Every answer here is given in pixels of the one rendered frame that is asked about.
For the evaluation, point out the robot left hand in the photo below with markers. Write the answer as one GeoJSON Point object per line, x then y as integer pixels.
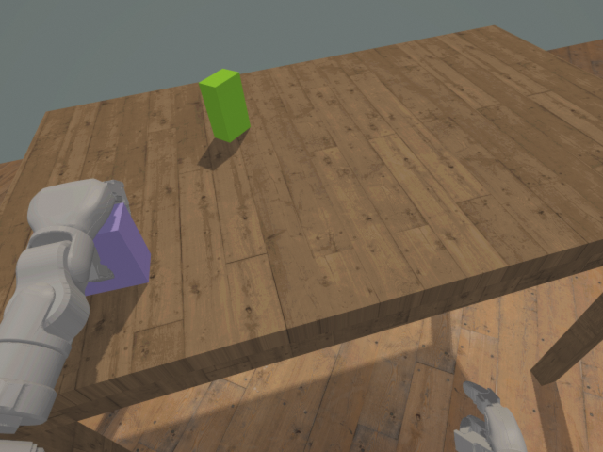
{"type": "Point", "coordinates": [84, 205]}

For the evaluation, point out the left robot forearm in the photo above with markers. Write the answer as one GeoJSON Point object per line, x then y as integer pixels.
{"type": "Point", "coordinates": [47, 310]}

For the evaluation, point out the table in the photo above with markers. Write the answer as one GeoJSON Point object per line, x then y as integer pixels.
{"type": "Point", "coordinates": [372, 190]}

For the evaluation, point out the sponge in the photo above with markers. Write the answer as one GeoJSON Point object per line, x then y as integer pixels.
{"type": "Point", "coordinates": [122, 249]}

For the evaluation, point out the robot right hand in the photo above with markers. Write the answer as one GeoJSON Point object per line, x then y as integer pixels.
{"type": "Point", "coordinates": [499, 431]}

